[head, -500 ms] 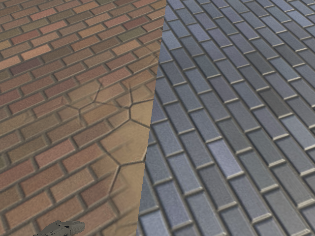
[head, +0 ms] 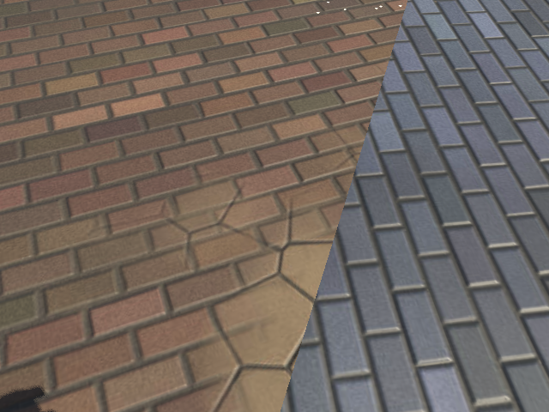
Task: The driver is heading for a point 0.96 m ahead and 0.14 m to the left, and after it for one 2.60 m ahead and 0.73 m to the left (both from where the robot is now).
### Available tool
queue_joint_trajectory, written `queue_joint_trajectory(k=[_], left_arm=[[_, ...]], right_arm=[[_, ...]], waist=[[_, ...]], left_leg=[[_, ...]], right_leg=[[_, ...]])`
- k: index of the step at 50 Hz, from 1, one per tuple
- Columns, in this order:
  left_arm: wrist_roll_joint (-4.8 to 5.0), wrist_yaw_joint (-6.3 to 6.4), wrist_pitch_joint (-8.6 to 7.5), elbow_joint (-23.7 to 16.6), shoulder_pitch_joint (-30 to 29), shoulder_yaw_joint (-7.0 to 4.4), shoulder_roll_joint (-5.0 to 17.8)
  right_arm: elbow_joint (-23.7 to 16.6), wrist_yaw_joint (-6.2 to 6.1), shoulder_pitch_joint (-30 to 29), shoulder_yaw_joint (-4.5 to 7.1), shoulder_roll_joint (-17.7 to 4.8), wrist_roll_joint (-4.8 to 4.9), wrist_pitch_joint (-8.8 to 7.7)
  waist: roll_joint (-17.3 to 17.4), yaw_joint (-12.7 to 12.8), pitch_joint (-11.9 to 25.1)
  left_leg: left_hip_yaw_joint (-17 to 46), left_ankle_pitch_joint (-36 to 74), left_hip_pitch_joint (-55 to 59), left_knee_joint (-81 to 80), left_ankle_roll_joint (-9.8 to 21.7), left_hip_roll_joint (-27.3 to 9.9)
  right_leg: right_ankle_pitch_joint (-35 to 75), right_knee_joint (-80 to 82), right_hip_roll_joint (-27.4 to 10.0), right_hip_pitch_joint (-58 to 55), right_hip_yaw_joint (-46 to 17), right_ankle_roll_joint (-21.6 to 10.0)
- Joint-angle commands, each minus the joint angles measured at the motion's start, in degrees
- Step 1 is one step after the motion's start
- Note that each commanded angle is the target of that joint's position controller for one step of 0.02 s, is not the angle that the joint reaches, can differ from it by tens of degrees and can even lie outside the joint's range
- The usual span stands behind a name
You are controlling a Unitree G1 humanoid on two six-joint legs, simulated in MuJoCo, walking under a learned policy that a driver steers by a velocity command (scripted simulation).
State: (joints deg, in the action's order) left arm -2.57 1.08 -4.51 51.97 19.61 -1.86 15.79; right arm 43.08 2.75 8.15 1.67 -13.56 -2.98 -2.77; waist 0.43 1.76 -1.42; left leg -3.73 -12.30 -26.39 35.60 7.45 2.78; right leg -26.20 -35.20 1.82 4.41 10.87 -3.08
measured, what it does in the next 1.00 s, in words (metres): walks ahead, turning left: right foot, then left foot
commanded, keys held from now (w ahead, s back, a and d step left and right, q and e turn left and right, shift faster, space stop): w+q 0.30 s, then w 0.04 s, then no key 0.62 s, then w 0.04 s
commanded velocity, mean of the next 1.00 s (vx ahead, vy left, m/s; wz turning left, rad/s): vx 0.28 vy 0.00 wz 0.28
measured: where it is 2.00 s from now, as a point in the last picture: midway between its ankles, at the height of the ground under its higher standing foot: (298, 340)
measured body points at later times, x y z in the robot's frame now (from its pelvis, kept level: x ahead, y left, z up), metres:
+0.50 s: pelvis +0.24 -0.02 +0.02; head +0.27 +0.01 +0.47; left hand +0.41 +0.25 -0.07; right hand +0.26 -0.30 -0.09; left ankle +0.09 +0.04 -0.72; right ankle +0.43 -0.10 -0.68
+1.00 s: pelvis +0.32 -0.05 +0.01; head +0.31 -0.04 +0.46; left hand +0.34 +0.21 -0.12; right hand +0.46 -0.25 -0.12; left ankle +0.23 +0.02 -0.72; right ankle +0.43 -0.09 -0.71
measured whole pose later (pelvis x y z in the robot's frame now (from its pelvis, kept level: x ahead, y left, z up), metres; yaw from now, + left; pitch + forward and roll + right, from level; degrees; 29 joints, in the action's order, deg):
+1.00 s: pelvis +0.32 -0.05 +0.01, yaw +17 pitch -1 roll -1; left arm -0.4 0.5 1.4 49.1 11.5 -0.6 12.1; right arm 49.5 -0.4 15.1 -1.0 -11.2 -1.5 2.8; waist -0.6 0.7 0.1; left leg 1.7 -24.1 -7.4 31.1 4.3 3.0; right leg -7.8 -26.9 4.2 19.9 4.4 -4.6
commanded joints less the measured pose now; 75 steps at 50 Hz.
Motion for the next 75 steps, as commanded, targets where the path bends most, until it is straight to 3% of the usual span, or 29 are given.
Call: queue_joint_trajectory(k=[1,2,4,7,11,17,23,27,28,29,30,31,33,36,41,46,47,48,50,53,56,62,66,68,69,70,71,72,75], left_arm=[[0.53,-0.91,-0.09,-7.58,5.18,-1.19,5.66],[-0.24,-1.02,-0.20,-7.52,-0.91,-1.59,8.86],[0.47,-1.03,-0.51,-9.22,-6.42,-1.33,7.25],[-0.56,-0.90,2.41,-9.21,-5.75,-1.05,5.38],[-0.51,-1.47,3.99,-11.16,-10.64,-1.26,4.36],[-0.52,-1.93,4.29,-14.43,-20.07,-1.39,3.99],[0.43,-2.36,3.19,-16.42,-24.93,-0.32,1.84],[-0.06,-1.18,1.11,-11.91,-8.97,-1.67,5.24],[-0.23,-0.68,0.14,-11.38,-3.64,-1.95,7.55],[0.29,-0.56,0.37,-11.42,-1.11,-2.52,10.93],[3.30,-1.12,1.47,-10.68,1.72,-2.51,8.60],[3.77,-1.34,1.79,-11.25,-1.59,-1.48,4.92],[2.42,-0.92,2.16,-12.44,-10.26,0.60,0.00],[1.11,-0.12,2.27,-10.72,-11.60,0.15,2.36],[1.47,-0.37,2.07,-9.37,-10.84,0.27,1.79],[1.37,-0.42,4.71,-7.31,-10.36,0.11,2.39],[1.75,-0.24,5.28,-6.95,-10.93,0.08,2.55],[1.72,-0.11,5.77,-6.77,-8.13,0.35,0.93],[3.35,-0.75,5.67,-6.22,-9.68,0.07,1.56],[1.77,-1.71,5.15,-6.40,-12.94,-1.78,5.76],[0.71,-1.62,4.19,-4.76,-10.26,-2.16,4.19],[0.85,-2.02,4.14,-8.84,-17.86,-2.05,3.08],[0.82,-2.17,3.77,-8.13,-11.99,-2.49,3.45],[0.45,-1.09,2.73,-3.62,1.82,-4.40,7.96],[0.41,-0.73,2.33,-1.62,11.40,-6.05,14.48],[1.27,-1.08,2.12,-0.61,12.50,-5.54,13.67],[1.39,-1.19,2.01,-2.05,5.92,-4.69,11.46],[1.14,-1.19,1.85,-3.51,0.42,-3.93,8.50],[1.06,-1.10,-0.12,-2.97,-1.36,-2.48,4.73]], right_arm=[[-1.16,-0.76,18.67,5.26,-17.14,1.62,0.54],[-2.10,-0.99,16.04,4.64,-12.92,2.42,1.08],[-2.18,-1.46,12.14,3.68,-9.96,2.33,1.19],[-1.97,-1.78,12.19,3.13,-8.66,2.88,-0.44],[-1.02,-2.16,17.24,3.55,-10.29,3.42,-0.55],[-0.02,-2.97,22.82,3.30,-10.07,3.25,-0.23],[0.99,-4.27,24.35,2.83,-9.54,2.35,0.80],[-0.24,-4.36,18.13,3.08,-11.30,2.79,0.62],[-1.34,-4.09,18.83,2.65,-9.67,3.31,0.23],[-0.35,-4.22,29.22,1.82,-4.29,4.68,0.54],[1.49,-4.83,31.29,2.36,-8.75,3.82,1.69],[2.39,-4.72,27.19,2.69,-9.89,2.20,2.49],[1.72,-3.89,20.69,1.70,-7.47,1.75,3.96],[2.66,-2.62,19.77,1.11,-5.60,1.46,6.39],[3.56,-2.88,15.15,0.41,-5.12,0.67,6.86],[4.22,-3.06,12.28,-1.08,-3.13,1.63,6.13],[5.48,-3.18,14.36,-1.42,-2.13,1.79,5.77],[5.65,-3.35,14.89,-1.43,-4.72,1.07,5.57],[5.76,-3.42,10.96,-1.09,-6.51,2.06,4.16],[6.10,-3.54,8.11,0.38,-8.78,1.31,1.88],[7.47,-3.71,11.53,0.91,-7.35,2.12,0.57],[9.69,-3.06,16.18,2.54,-9.11,1.80,-0.11],[8.99,-2.49,12.79,3.42,-11.30,2.26,-0.28],[8.24,-2.28,11.27,2.09,-7.74,2.21,-0.65],[5.78,-2.29,9.92,1.14,-5.10,2.15,-0.76],[5.41,-2.49,7.83,2.01,-8.02,0.65,-0.45],[5.62,-1.97,8.58,2.04,-7.56,1.20,-0.60],[6.36,-1.32,9.55,1.86,-7.10,1.95,-0.87],[7.23,-0.69,10.32,2.02,-6.42,0.75,-0.21]], waist=[[18.25,-4.69,16.63],[3.59,-6.26,10.17],[-3.30,-3.57,2.29],[-0.22,-1.19,1.81],[1.35,-2.91,1.44],[4.44,-6.26,-0.47],[5.24,-7.63,-1.94],[4.02,0.48,3.65],[-0.26,1.94,9.48],[-13.84,-1.87,19.04],[-12.29,-0.13,26.13],[-5.09,-0.85,19.60],[-4.73,-2.82,9.91],[-6.94,-4.25,6.72],[-5.80,-3.03,7.20],[-5.46,-3.07,4.67],[-4.33,-4.33,4.48],[2.50,-3.26,0.25],[11.59,-2.15,-5.95],[7.10,-1.84,-9.08],[2.10,-2.26,-5.52],[6.14,-5.92,-5.04],[5.24,-1.69,-4.16],[-3.66,4.69,2.41],[-16.61,8.10,7.02],[-10.61,7.44,4.55],[-5.14,3.45,-0.29],[-3.67,1.01,-2.27],[-4.80,-1.37,-1.24]], left_leg=[[54.25,-5.59,42.04,-19.03,15.91,-22.46],[47.96,-6.29,39.24,-19.90,14.99,-21.39],[34.74,6.48,26.31,-20.75,11.22,-17.84],[25.46,20.92,20.21,-22.95,7.41,-12.10],[21.23,25.65,21.98,-23.70,4.78,-8.97],[23.09,20.18,26.83,-23.95,3.76,-8.89],[19.95,41.01,28.17,-15.75,2.40,-8.80],[19.57,45.29,23.66,-1.65,-1.51,-6.36],[18.66,30.92,18.26,7.71,-2.90,-3.51],[13.18,-15.74,6.85,25.43,-5.46,3.68],[11.36,-27.00,3.34,33.68,-6.28,5.89],[13.57,-21.50,3.37,34.55,-7.00,3.58],[11.04,-17.09,6.97,27.03,-7.80,0.25],[6.01,-8.81,16.06,24.52,-8.25,1.91],[6.16,-5.18,18.01,20.99,-7.45,0.34],[3.93,-7.83,21.30,1.07,-6.86,0.15],[3.21,-4.06,24.99,-5.32,-6.32,0.14],[11.32,-5.44,22.26,-15.55,-3.57,-3.51],[27.34,-20.40,10.65,-28.63,4.19,-16.92],[26.16,-15.38,19.02,-34.32,5.71,-18.06],[18.91,0.70,32.10,-30.89,5.67,-15.79],[16.39,0.16,30.98,-28.98,6.63,-15.95],[13.20,1.40,21.57,-23.68,4.10,-14.02],[6.36,8.30,9.69,-6.26,-0.45,-6.60],[-0.16,-6.79,-2.43,11.77,-3.77,0.41],[6.29,-15.86,-8.12,21.33,-3.07,0.58],[8.74,-11.93,-9.47,23.71,-2.29,-2.87],[7.77,-8.19,-7.96,22.70,-2.37,-5.05],[4.56,-0.71,-2.97,21.35,-4.15,-5.46]], right_leg=[[-6.89,-41.91,3.33,35.76,-7.58,0.53],[-0.73,-43.24,-1.79,42.73,-14.16,0.80],[8.34,-35.91,-5.92,38.65,-14.35,2.02],[11.43,-27.77,-7.54,31.06,-13.41,3.99],[19.94,-21.51,-6.88,35.08,-12.10,5.08],[28.51,-10.86,-6.01,40.22,-12.64,5.50],[27.45,0.51,-2.48,32.25,-10.05,3.32],[29.83,10.44,-0.59,8.13,-11.52,-1.17],[48.29,8.46,-8.41,-4.41,-16.95,-2.96],[81.43,2.09,-25.08,-21.06,-31.25,-12.01],[80.51,3.78,-27.49,-21.13,-39.39,-17.08],[71.08,8.22,-23.77,-12.71,-35.14,-15.04],[53.19,15.73,-17.47,1.24,-24.99,-10.60],[43.56,19.85,-11.43,13.40,-17.55,-9.74],[34.79,20.83,-13.89,15.18,-19.57,-12.29],[15.18,19.64,-10.91,16.61,-21.09,-10.42],[13.81,17.58,-10.01,18.80,-20.47,-9.41],[10.37,17.61,-8.51,20.61,-19.93,-4.20],[8.54,10.12,-0.55,17.64,-11.83,0.37],[9.13,-3.53,-1.40,25.67,-11.59,0.25],[8.81,-7.71,-3.06,31.39,-11.51,1.29],[6.74,-1.87,-4.12,28.73,-7.95,2.05],[10.85,6.86,-1.55,13.34,-5.04,-0.04],[7.10,11.95,-3.66,-8.45,-11.04,-2.51],[-2.04,20.16,-16.41,-18.27,-30.49,-7.78],[-5.23,24.74,-20.79,-14.65,-40.94,-10.01],[-6.63,25.63,-20.01,-9.00,-37.19,-10.12],[-2.21,26.93,-18.16,-4.98,-33.06,-9.36],[21.37,27.18,-12.91,-0.54,-21.10,-8.20]])
Velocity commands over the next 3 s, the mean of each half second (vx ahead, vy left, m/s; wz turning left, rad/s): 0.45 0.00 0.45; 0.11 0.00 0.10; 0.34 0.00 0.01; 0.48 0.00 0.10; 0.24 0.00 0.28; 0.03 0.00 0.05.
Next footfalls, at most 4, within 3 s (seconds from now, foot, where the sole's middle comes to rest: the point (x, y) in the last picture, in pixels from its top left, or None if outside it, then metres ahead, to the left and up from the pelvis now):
0.56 right None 0.47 -0.08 -0.75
0.94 left None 0.27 0.03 -0.75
1.34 right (351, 398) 0.52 -0.16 -0.75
2.02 left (247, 293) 0.85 0.11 -0.87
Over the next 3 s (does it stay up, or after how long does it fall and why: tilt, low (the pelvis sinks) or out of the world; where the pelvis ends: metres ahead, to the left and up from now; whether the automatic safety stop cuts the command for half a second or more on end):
stays up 1.07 0.10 -0.10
